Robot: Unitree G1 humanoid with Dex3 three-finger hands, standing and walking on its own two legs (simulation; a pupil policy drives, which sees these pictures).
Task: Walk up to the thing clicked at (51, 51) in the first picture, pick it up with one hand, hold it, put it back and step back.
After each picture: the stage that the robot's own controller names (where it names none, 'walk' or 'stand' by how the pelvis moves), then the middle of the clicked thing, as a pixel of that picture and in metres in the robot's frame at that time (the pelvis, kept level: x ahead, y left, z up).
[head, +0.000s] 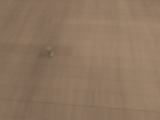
stand; (49, 52) +1.20 +0.38 -0.72
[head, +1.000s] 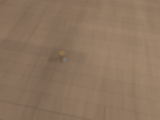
walk; (62, 56) +1.11 +0.19 -0.70
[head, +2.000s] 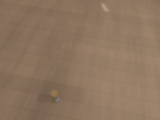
walk; (54, 96) +0.64 +0.20 -0.71
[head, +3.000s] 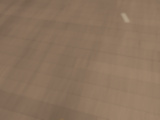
walk; out of the picture +0.42 +0.24 -0.70
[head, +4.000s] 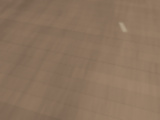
stand; out of the picture +0.35 +0.19 -0.72
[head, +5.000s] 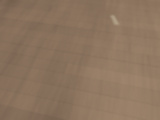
stand; out of the picture +0.33 +0.22 -0.72
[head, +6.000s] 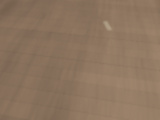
stand; out of the picture +0.32 +0.23 -0.72
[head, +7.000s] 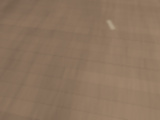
stand; out of the picture +0.32 +0.22 -0.73
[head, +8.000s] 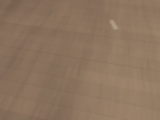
stand; out of the picture +0.32 +0.21 -0.73
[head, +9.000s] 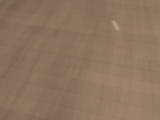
stand; out of the picture +0.33 +0.21 -0.73
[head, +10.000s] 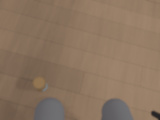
go down; (40, 84) +0.39 +0.21 -0.46
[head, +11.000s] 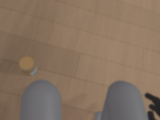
go down; (28, 66) +0.42 +0.24 -0.31
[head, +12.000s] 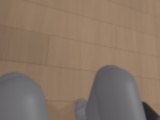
close in; out of the picture +0.40 +0.27 -0.23
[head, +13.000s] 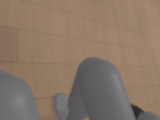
close; out of the picture +0.40 +0.28 -0.22
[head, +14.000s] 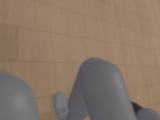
lift; out of the picture +0.39 +0.29 -0.22
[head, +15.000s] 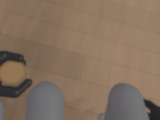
lift; (16, 77) +0.32 +0.24 -0.06
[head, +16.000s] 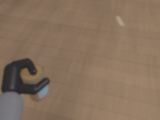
hold; (36, 83) +0.33 +0.17 +0.06
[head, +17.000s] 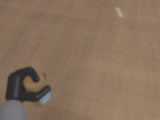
hold; (38, 90) +0.33 +0.17 +0.00
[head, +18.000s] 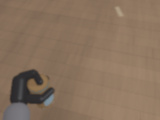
crouch; (42, 92) +0.32 +0.16 -0.01
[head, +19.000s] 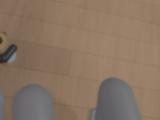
crouch; (2, 50) +0.44 +0.24 -0.10
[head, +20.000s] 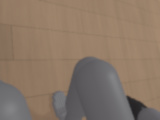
lower; out of the picture +0.41 +0.31 -0.22
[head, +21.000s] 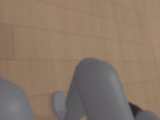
lower; out of the picture +0.41 +0.31 -0.22
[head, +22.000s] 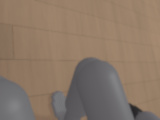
lower; out of the picture +0.41 +0.30 -0.22
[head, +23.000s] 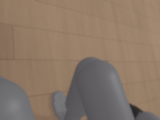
lower; out of the picture +0.41 +0.30 -0.22
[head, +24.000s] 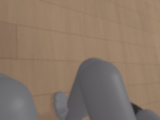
loosen; out of the picture +0.40 +0.29 -0.23
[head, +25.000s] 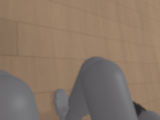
withdraw; out of the picture +0.40 +0.29 -0.22
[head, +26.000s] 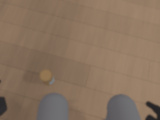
walk; (47, 77) +0.42 +0.21 -0.44
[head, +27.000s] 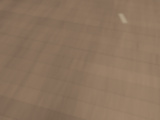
stand; out of the picture +0.37 +0.18 -0.66
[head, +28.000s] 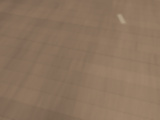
stand; out of the picture +0.37 +0.19 -0.67
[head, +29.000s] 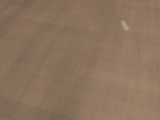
stand; out of the picture +0.37 +0.17 -0.71
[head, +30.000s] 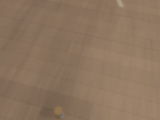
walk; (59, 112) +0.42 +0.15 -0.70
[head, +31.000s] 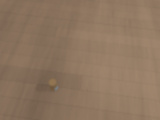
walk; (53, 85) +0.64 +0.23 -0.70
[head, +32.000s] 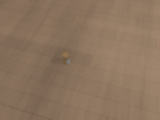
stand; (66, 58) +0.97 +0.20 -0.69
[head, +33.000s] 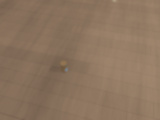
stand; (64, 66) +0.97 +0.23 -0.72
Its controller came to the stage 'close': yes
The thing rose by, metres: 0.72
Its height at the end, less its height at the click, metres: +0.00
